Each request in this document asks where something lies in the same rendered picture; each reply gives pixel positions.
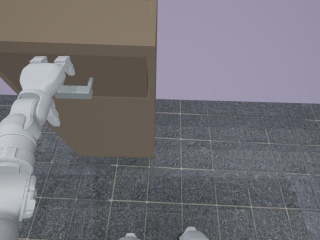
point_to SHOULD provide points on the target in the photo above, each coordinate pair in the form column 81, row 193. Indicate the robot left forearm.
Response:
column 20, row 130

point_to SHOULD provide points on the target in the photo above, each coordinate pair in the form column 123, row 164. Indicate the cabinet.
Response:
column 103, row 126

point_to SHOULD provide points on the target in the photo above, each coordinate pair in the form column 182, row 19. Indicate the right robot shin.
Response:
column 190, row 229

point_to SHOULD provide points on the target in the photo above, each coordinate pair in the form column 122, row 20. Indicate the handle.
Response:
column 75, row 91

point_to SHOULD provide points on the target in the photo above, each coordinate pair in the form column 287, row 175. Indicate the robot left hand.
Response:
column 47, row 77

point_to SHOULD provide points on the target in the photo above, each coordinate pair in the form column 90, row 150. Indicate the robot left upper arm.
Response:
column 17, row 201

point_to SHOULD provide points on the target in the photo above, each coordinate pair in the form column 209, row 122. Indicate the drawer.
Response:
column 114, row 75

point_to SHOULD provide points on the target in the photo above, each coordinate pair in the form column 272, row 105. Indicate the right robot thigh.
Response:
column 193, row 235

